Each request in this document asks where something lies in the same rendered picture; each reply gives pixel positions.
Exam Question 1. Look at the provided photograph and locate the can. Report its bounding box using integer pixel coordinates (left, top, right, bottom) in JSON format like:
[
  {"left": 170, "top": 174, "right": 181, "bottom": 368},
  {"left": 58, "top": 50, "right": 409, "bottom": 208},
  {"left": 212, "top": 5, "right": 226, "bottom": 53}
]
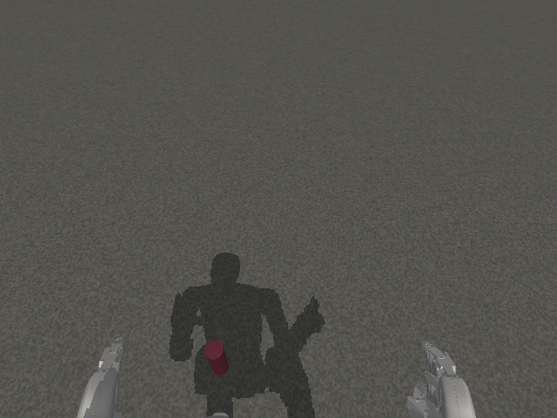
[{"left": 205, "top": 340, "right": 229, "bottom": 375}]

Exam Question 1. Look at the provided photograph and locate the right robot hand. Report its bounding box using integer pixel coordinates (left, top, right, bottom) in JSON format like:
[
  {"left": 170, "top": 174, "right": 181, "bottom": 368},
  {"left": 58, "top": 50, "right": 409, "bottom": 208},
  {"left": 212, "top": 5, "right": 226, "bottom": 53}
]
[{"left": 407, "top": 340, "right": 476, "bottom": 418}]

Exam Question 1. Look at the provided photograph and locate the left robot hand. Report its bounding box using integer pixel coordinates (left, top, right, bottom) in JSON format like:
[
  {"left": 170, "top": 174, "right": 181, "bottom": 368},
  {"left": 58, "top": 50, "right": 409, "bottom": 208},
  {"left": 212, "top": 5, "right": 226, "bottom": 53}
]
[{"left": 77, "top": 337, "right": 124, "bottom": 418}]

